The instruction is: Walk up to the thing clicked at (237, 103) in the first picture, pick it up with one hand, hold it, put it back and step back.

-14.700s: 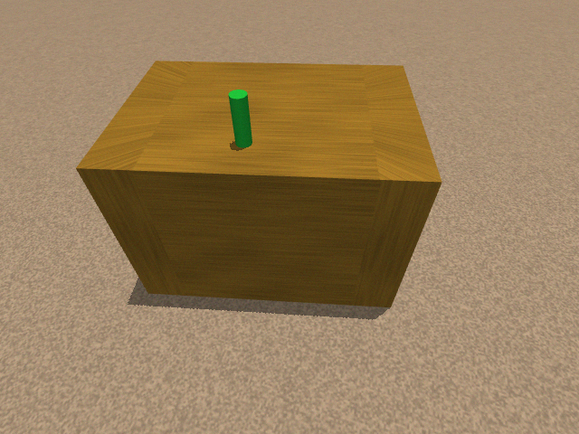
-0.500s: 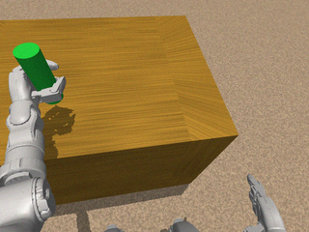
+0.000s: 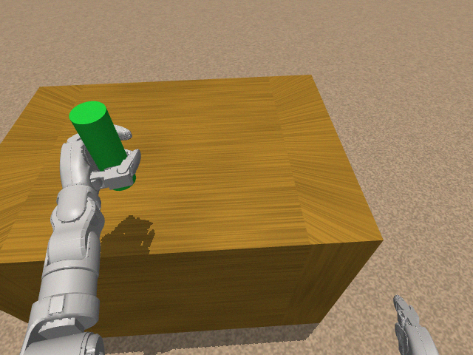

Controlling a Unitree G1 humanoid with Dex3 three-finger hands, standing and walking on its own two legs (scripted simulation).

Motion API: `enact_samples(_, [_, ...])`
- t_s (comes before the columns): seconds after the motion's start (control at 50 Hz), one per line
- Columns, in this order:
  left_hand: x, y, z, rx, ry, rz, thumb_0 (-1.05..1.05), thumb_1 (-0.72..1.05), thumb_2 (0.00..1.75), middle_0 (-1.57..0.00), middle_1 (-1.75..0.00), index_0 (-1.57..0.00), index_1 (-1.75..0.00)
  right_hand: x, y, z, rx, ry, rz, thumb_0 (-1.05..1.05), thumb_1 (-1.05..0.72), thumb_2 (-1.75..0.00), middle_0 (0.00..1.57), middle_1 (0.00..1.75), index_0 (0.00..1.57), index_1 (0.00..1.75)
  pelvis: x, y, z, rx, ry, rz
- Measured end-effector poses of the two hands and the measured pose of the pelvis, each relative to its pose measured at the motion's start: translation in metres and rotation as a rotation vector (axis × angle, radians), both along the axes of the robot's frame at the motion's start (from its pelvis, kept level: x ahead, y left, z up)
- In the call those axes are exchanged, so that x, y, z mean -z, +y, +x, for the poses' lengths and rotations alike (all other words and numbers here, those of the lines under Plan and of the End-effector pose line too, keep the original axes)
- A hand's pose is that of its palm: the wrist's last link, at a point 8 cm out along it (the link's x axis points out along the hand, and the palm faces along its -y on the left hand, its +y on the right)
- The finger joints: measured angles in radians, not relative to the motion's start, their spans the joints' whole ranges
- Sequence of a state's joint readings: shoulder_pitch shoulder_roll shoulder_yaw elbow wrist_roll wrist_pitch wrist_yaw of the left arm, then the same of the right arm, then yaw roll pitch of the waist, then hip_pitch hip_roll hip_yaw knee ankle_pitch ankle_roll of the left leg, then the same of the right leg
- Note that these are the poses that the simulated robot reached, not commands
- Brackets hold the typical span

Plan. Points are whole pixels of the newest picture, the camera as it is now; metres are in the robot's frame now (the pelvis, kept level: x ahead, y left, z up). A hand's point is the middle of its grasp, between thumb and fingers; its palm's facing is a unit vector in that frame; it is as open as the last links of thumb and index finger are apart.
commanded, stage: lift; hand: left
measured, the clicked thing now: (107, 150) +0.41 +0.21 +0.16
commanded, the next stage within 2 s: hold in 0.66 s
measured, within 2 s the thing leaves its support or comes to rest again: neither
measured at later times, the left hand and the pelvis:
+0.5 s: hand (110, 167) +0.36 +0.18 +0.18, palm faces +0.19 -0.98 -0.01, open 6.3 cm; pelvis -0.01 -0.01 +0.01, yaw +1 degrees
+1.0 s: hand (105, 167) +0.33 +0.17 +0.20, palm faces +0.18 -0.98 +0.01, open 6.3 cm; pelvis +0.00 -0.01 +0.02, yaw +2 degrees
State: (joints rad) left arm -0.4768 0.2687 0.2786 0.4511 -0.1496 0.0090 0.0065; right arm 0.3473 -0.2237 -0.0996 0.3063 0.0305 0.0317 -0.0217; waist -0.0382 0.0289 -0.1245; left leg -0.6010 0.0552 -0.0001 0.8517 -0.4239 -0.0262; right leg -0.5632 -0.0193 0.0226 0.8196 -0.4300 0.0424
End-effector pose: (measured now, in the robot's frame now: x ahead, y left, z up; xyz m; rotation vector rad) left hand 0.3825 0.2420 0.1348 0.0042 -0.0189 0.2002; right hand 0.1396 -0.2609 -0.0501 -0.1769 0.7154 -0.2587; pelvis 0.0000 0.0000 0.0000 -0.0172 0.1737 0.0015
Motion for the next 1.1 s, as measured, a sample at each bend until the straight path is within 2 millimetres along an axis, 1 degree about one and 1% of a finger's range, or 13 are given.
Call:
enact_samples(0.22, [-0.023, -0.008, -0.032, -0.002, -0.004, 0.009, -0.01, 0.03, 1.12, -0.91, -1.11, -0.96, -1.09, 0.0, 0.002, 0.002, -0.007, -0.031, 0.02, -0.01, 0.55, -0.04, 0.05, 0.05, 0.06, 0.05, -0.008, -0.005, -0.002, -0.009, -0.061, 0.009])
enact_samples(0.46, [-0.042, -0.013, -0.055, 0.006, 0.0, 0.006, -0.01, 0.04, 1.12, -0.91, -1.12, -0.95, -1.09, 0.0, 0.002, 0.005, -0.024, -0.062, 0.033, -0.01, 0.55, -0.04, 0.05, 0.05, 0.06, 0.05, -0.014, -0.008, -0.005, -0.017, -0.104, 0.016])
enact_samples(0.62, [-0.051, -0.016, -0.065, 0.005, 0.001, 0.0, -0.01, 0.04, 1.12, -0.91, -1.12, -0.95, -1.09, -0.002, -0.001, 0.006, -0.026, -0.086, 0.033, -0.01, 0.54, -0.04, 0.05, 0.05, 0.06, 0.05, -0.016, -0.01, -0.006, -0.021, -0.122, 0.019])
enact_samples(0.82, [-0.059, -0.018, -0.072, 0.009, 0.001, -0.009, -0.01, 0.04, 1.12, -0.91, -1.12, -0.96, -1.09, -0.003, -0.006, 0.007, -0.021, -0.097, 0.026, -0.01, 0.53, -0.05, 0.05, 0.05, 0.06, 0.05, -0.018, -0.011, -0.006, -0.023, -0.134, 0.022])
enact_samples(1.1, [-0.07, -0.02, -0.081, 0.019, -0.005, -0.007, -0.01, 0.04, 1.12, -0.91, -1.12, -0.95, -1.09, -0.004, -0.001, 0.013, -0.031, -0.116, 0.04, -0.01, 0.52, -0.05, 0.05, 0.05, 0.06, 0.05, -0.021, -0.01, -0.003, -0.027, -0.147, 0.021])
